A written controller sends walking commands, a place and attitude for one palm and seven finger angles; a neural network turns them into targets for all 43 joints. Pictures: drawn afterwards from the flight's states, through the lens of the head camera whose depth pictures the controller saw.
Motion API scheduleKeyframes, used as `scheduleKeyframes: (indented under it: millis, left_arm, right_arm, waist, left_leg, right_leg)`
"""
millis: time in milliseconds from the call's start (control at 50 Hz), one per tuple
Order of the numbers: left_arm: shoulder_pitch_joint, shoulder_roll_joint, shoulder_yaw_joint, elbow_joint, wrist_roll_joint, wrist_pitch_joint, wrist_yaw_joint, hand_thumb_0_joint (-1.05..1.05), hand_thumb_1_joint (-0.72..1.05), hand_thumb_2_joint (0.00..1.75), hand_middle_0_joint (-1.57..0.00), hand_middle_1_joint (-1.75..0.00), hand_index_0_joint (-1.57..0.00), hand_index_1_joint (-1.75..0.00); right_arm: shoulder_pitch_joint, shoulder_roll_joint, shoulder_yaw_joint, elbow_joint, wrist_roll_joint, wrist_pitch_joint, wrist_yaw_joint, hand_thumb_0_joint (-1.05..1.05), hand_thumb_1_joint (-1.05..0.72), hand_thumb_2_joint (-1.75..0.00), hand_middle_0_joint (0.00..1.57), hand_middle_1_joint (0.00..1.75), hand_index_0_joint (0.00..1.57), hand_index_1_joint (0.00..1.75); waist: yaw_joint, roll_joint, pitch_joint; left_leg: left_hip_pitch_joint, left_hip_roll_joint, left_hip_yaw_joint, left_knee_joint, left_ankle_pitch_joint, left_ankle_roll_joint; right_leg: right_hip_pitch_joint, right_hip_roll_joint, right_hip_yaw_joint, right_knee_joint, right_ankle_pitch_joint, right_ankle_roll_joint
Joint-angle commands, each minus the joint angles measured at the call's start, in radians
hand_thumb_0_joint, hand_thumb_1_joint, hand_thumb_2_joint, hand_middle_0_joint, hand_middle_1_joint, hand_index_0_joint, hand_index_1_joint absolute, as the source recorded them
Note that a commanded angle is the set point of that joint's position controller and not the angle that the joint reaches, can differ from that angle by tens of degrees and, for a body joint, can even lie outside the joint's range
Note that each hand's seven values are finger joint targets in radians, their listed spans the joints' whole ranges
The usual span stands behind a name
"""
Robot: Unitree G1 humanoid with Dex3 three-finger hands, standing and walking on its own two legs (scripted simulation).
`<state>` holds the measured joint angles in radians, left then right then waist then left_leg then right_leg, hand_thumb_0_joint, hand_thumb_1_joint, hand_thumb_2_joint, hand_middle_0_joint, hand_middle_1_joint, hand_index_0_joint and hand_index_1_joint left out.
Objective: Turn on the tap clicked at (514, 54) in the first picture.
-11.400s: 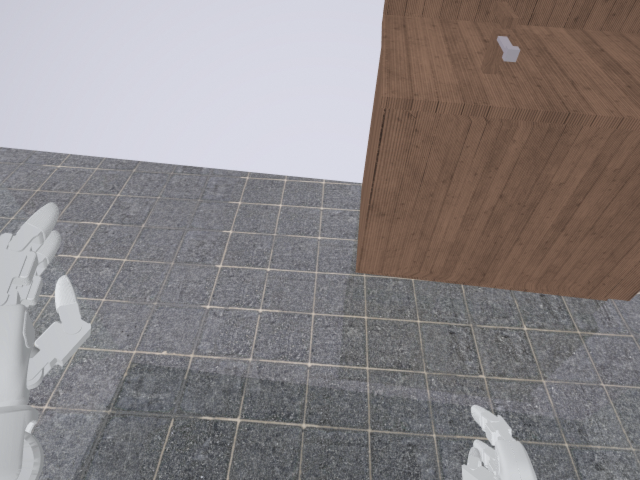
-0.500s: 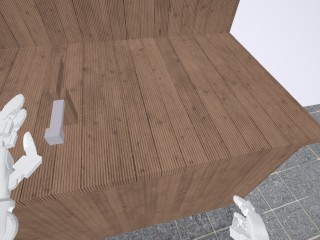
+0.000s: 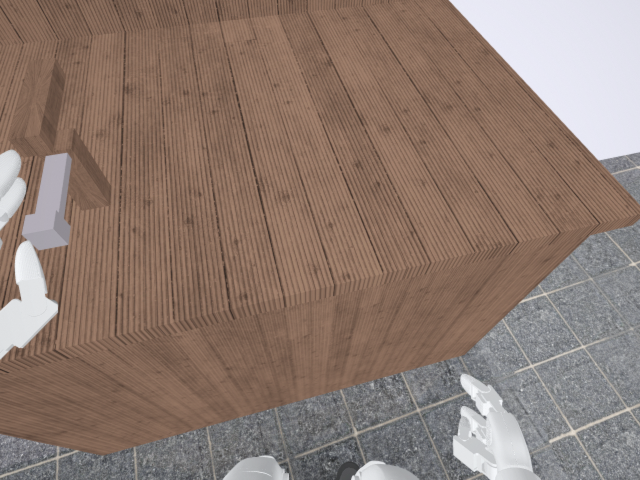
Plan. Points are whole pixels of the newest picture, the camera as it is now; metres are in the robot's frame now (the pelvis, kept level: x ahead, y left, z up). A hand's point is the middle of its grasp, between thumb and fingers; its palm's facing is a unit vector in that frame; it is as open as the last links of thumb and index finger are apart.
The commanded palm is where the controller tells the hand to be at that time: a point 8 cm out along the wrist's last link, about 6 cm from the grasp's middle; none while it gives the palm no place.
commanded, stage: shuffle to correct the standing spot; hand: left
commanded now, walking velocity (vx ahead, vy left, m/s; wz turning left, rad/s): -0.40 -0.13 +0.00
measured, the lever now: (47, 230) +0.31 +0.31 +0.14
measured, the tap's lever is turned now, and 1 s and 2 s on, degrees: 0 0 0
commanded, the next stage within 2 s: come to a stop and stand still in 0.24 s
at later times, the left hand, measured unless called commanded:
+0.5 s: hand (8, 425) +0.14 +0.22 +0.19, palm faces +0.36 -0.81 -0.46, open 7.4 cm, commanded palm +0.08 +0.26 +0.19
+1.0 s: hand out of the picture +0.14 +0.23 +0.23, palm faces +0.48 -0.76 -0.45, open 7.4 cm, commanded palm +0.06 +0.24 +0.19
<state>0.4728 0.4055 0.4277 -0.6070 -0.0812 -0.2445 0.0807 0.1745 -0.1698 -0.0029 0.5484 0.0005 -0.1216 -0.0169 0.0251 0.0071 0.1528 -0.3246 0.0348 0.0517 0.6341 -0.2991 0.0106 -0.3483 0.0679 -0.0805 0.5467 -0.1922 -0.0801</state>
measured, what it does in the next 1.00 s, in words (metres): walks backwards: left foot, then right foot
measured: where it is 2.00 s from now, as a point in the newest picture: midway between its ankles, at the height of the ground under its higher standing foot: outside the picture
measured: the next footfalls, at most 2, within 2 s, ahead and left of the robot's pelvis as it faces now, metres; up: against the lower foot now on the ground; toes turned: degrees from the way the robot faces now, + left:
left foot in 0.30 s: -0.08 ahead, +0.07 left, +0.00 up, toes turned -1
right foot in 0.54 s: -0.04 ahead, -0.14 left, +0.00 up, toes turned -2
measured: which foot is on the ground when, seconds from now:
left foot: down 0.00-0.00, up 0.02-0.28, down 0.30-1.00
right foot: down 0.00-0.32, up 0.34-0.52, down 0.54-1.00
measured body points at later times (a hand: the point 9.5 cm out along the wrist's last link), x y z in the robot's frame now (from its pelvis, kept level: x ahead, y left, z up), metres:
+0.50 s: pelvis -0.08 -0.02 +0.01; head -0.04 -0.01 +0.45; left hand +0.11 +0.26 +0.21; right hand +0.07 -0.24 -0.08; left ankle -0.10 +0.12 -0.73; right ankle -0.05 -0.14 -0.71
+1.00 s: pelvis -0.11 -0.04 +0.00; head -0.09 -0.04 +0.45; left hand +0.10 +0.27 +0.25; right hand +0.04 -0.27 -0.09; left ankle -0.12 +0.07 -0.73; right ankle -0.08 -0.14 -0.73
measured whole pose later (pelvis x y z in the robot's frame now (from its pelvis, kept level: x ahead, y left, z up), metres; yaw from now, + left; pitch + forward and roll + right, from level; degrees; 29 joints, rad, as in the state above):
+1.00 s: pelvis -0.11 -0.04 +0.00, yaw -2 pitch -2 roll +0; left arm 0.23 0.50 0.49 -0.35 -0.05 -0.28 0.10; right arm 0.29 -0.21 0.00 0.59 0.01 -0.16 0.00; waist 0.04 -0.01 0.08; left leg -0.19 -0.02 0.02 0.56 -0.33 0.01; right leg -0.28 0.00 -0.05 0.58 -0.26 -0.03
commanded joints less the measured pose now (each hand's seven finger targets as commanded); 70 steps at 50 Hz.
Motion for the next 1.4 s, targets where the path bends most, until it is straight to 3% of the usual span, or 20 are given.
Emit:
scheduleKeyframes:
  millis: [0, 80, 220, 300, 320, 340, 380, 480, 560, 660, 720, 820, 860, 880, 900, 940, 980, 1040, 1180, 1380]
  left_arm:
    - [-0.024, 0.146, 0.114, -0.17, -0.007, -0.064, 0.047, 0.0, 0.9, 0.9, -0.2, -0.3, -0.2, -0.3]
    - [0.063, 0.17, 0.144, -0.161, 0.009, -0.052, 0.074, 0.0, 0.9, 0.9, -0.2, -0.3, -0.2, -0.3]
    - [0.046, 0.178, 0.12, -0.203, 0.018, -0.088, 0.068, 0.0, 0.9, 0.9, -0.2, -0.3, -0.2, -0.3]
    - [-0.015, 0.172, 0.122, -0.191, 0.008, -0.116, 0.038, 0.0, 0.9, 0.9, -0.2, -0.3, -0.2, -0.3]
    - [-0.08, 0.22, 0.168, -0.226, 0.025, -0.121, 0.037, 0.0, 0.9, 0.9, -0.2, -0.3, -0.2, -0.3]
    - [-0.025, 0.166, 0.143, -0.148, 0.032, -0.101, 0.03, 0.0, 0.9, 0.9, -0.2, -0.3, -0.2, -0.3]
    - [0.024, 0.102, 0.104, -0.153, 0.027, -0.066, 0.019, 0.0, 0.9, 0.9, -0.2, -0.3, -0.2, -0.3]
    - [-0.124, 0.141, 0.08, -0.106, 0.05, -0.007, 0.026, 0.0, 0.9, 0.9, -0.2, -0.3, -0.2, -0.3]
    - [-0.103, 0.138, 0.065, -0.099, 0.023, 0.022, 0.043, 0.0, 0.9, 0.9, -0.2, -0.3, -0.2, -0.3]
    - [-0.055, 0.161, 0.106, -0.207, 0.035, 0.007, 0.07, 0.0, 0.9, 0.9, -0.2, -0.3, -0.2, -0.3]
    - [-0.075, 0.18, 0.114, -0.216, 0.042, -0.008, 0.077, 0.0, 0.9, 0.9, -0.2, -0.3, -0.2, -0.3]
    - [-0.009, 0.136, 0.095, -0.106, 0.044, -0.019, 0.058, 0.0, 0.9, 0.9, -0.2, -0.3, -0.2, -0.3]
    - [0.046, 0.117, 0.087, -0.036, 0.025, -0.008, 0.054, 0.0, 0.9, 0.9, -0.2, -0.3, -0.2, -0.3]
    - [-0.823, 0.774, 0.415, -0.279, -0.021, -0.16, 0.077, 0.0, 0.9, 0.9, -0.2, -0.3, -0.2, -0.3]
    - [-0.456, 0.309, 0.297, 0.111, 0.015, -0.115, 0.058, 0.0, 0.9, 0.9, -0.2, -0.3, -0.2, -0.3]
    - [-0.373, 0.23, 0.14, 0.158, 0.032, -0.092, 0.027, 0.0, 0.9, 0.9, -0.2, -0.3, -0.2, -0.3]
    - [-0.266, 0.074, 0.004, 0.215, 0.019, -0.059, 0.014, 0.0, 0.9, 0.9, -0.2, -0.3, -0.2, -0.3]
    - [-0.166, 0.07, -0.033, 0.157, 0.024, -0.033, 0.02, 0.0, 0.9, 0.9, -0.2, -0.3, -0.2, -0.3]
    - [-0.23, 0.238, 0.151, -0.072, 0.035, -0.041, 0.061, 0.0, 0.9, 0.9, -0.2, -0.3, -0.2, -0.3]
    - [-0.158, 0.072, 0.011, -0.012, 0.04, -0.007, 0.061, 0.0, 0.9, 0.9, -0.2, -0.3, -0.2, -0.3]
  right_arm:
    - [0.011, -0.116, -0.076, -0.097, 0.004, -0.047, -0.018, 0.0, -0.9, -0.9, 0.2, 0.3, 0.2, 0.3]
    - [-0.067, -0.088, -0.048, -0.083, -0.004, -0.048, -0.029, 0.0, -0.9, -0.9, 0.2, 0.3, 0.2, 0.3]
    - [0.05, -0.097, -0.047, -0.087, -0.016, -0.016, -0.041, 0.0, -0.9, -0.9, 0.2, 0.3, 0.2, 0.3]
    - [0.052, -0.138, -0.077, -0.106, -0.001, -0.022, -0.039, 0.0, -0.9, -0.9, 0.2, 0.3, 0.2, 0.3]
    - [0.01, -0.108, -0.069, -0.112, -0.032, -0.051, -0.044, 0.0, -0.9, -0.9, 0.2, 0.3, 0.2, 0.3]
    - [-0.014, -0.099, -0.07, -0.096, -0.045, -0.067, -0.042, 0.0, -0.9, -0.9, 0.2, 0.3, 0.2, 0.3]
    - [-0.001, -0.136, -0.1, -0.113, -0.006, -0.068, -0.017, 0.0, -0.9, -0.9, 0.2, 0.3, 0.2, 0.3]
    - [-0.006, -0.157, -0.073, -0.141, 0.034, -0.054, 0.011, 0.0, -0.9, -0.9, 0.2, 0.3, 0.2, 0.3]
    - [0.001, -0.149, -0.088, -0.124, 0.036, -0.043, 0.004, 0.0, -0.9, -0.9, 0.2, 0.3, 0.2, 0.3]
    - [-0.047, -0.125, -0.051, -0.095, 0.02, -0.017, -0.007, 0.0, -0.9, -0.9, 0.2, 0.3, 0.2, 0.3]
    - [-0.07, -0.125, -0.049, -0.102, 0.011, -0.037, -0.015, 0.0, -0.9, -0.9, 0.2, 0.3, 0.2, 0.3]
    - [-0.019, -0.156, -0.067, -0.109, 0.035, -0.032, 0.009, 0.0, -0.9, -0.9, 0.2, 0.3, 0.2, 0.3]
    - [0.011, -0.169, -0.09, -0.115, 0.042, -0.028, 0.007, 0.0, -0.9, -0.9, 0.2, 0.3, 0.2, 0.3]
    - [0.136, -0.165, 0.028, -0.15, 0.046, -0.068, -0.034, 0.0, -0.9, -0.9, 0.2, 0.3, 0.2, 0.3]
    - [0.041, -0.079, -0.015, -0.12, 0.033, -0.106, -0.016, 0.0, -0.9, -0.9, 0.2, 0.3, 0.2, 0.3]
    - [0.049, -0.157, -0.03, -0.101, -0.015, -0.106, 0.014, 0.0, -0.9, -0.9, 0.2, 0.3, 0.2, 0.3]
    - [0.029, -0.172, -0.034, -0.124, 0.009, -0.094, 0.034, 0.0, -0.9, -0.9, 0.2, 0.3, 0.2, 0.3]
    - [0.002, -0.178, -0.038, -0.136, 0.02, -0.084, 0.038, 0.0, -0.9, -0.9, 0.2, 0.3, 0.2, 0.3]
    - [-0.089, -0.159, -0.004, -0.152, -0.015, -0.056, -0.017, 0.0, -0.9, -0.9, 0.2, 0.3, 0.2, 0.3]
    - [-0.068, -0.173, -0.019, -0.144, -0.02, -0.061, -0.026, 0.0, -0.9, -0.9, 0.2, 0.3, 0.2, 0.3]
  waist:
    - [-0.025, -0.187, -0.316]
    - [-0.004, -0.104, -0.314]
    - [-0.025, -0.082, -0.373]
    - [-0.029, 0.148, -0.307]
    - [-0.038, 0.314, -0.234]
    - [-0.019, 0.248, -0.147]
    - [0.005, 0.186, -0.182]
    - [-0.023, 0.124, -0.149]
    - [-0.021, -0.356, -0.168]
    - [-0.044, -0.004, -0.202]
    - [-0.047, 0.415, -0.147]
    - [-0.037, 0.051, -0.22]
    - [-0.042, -0.145, -0.205]
    - [-0.029, 0.053, -0.174]
    - [0.003, 0.202, -0.297]
    - [-0.012, 0.283, -0.257]
    - [-0.007, 0.043, -0.231]
    - [-0.001, -0.248, -0.228]
    - [-0.004, 0.071, -0.215]
    - [-0.014, 0.029, -0.272]
  left_leg:
    - [0.029, -0.033, -0.053, 0.243, -0.163, -0.014]
    - [-0.11, -0.02, -0.076, 0.263, -0.253, -0.03]
    - [0.095, -0.026, 0.053, -0.212, -0.045, -0.002]
    - [0.199, 0.3, -0.102, -0.397, 0.309, 0.101]
    - [0.068, 0.409, -0.213, -0.371, 0.46, 0.158]
    - [0.015, 0.414, -0.167, -0.318, 0.541, 0.158]
    - [0.23, 0.302, -0.004, -0.203, 0.594, 0.096]
    - [0.03, 0.19, -0.027, -0.046, 0.02, 0.056]
    - [0.03, -0.036, -0.042, 0.304, -0.154, 0.001]
    - [0.17, -0.033, -0.03, -0.193, -0.017, 0.031]
    - [0.083, 0.173, -0.313, -0.379, 0.093, 0.115]
    - [0.019, 0.08, -0.15, -0.042, 0.323, 0.064]
    - [-0.049, -0.028, -0.084, 0.016, 0.005, 0.009]
    - [-0.018, -0.013, -0.071, -0.28, 0.133, -0.009]
    - [0.188, 0.06, -0.087, -0.279, 0.33, -0.012]
    - [0.218, 0.076, -0.08, -0.193, 0.535, -0.043]
    - [0.094, 0.022, -0.033, -0.143, 0.341, -0.029]
    - [0.092, -0.006, -0.019, -0.124, 0.097, -0.007]
    - [0.077, 0.008, -0.031, -0.257, 0.008, 0.004]
    - [0.143, 0.003, -0.015, -0.26, 0.207, -0.01]
  right_leg:
    - [0.035, -0.385, 0.441, -0.349, 0.006, -0.043]
    - [0.165, -0.386, 0.392, -0.3, 0.147, -0.106]
    - [0.227, -0.268, 0.24, -0.288, 0.187, 0.012]
    - [0.082, -0.065, 0.105, 0.133, 0.056, 0.16]
    - [-0.034, -0.06, 0.124, 0.412, -0.18, 0.128]
    - [-0.091, -0.062, 0.181, 0.53, -0.203, 0.096]
    - [-0.158, -0.053, 0.109, 0.394, -0.208, 0.078]
    - [0.197, -0.085, -0.01, -0.083, 0.013, 0.089]
    - [0.012, -0.343, 0.463, -0.361, -0.365, -0.077]
    - [0.011, -0.197, 0.186, -0.107, -0.254, -0.01]
    - [0.03, -0.046, 0.033, 0.241, -0.291, 0.069]
    - [0.356, -0.1, 0.059, -0.189, 0.142, 0.033]
    - [0.283, -0.243, 0.306, -0.214, 0.028, -0.054]
    - [0.232, -0.157, 0.069, -0.053, 0.127, 0.069]
    - [0.093, -0.1, 0.036, 0.078, -0.022, 0.064]
    - [0.043, -0.083, 0.061, 0.028, -0.071, 0.059]
    - [0.215, -0.093, 0.117, -0.082, 0.209, 0.04]
    - [0.207, -0.166, 0.22, -0.166, 0.156, 0.03]
    - [0.168, -0.127, 0.193, -0.205, -0.084, 0.044]
    - [0.246, -0.1, 0.116, -0.182, 0.202, 0.062]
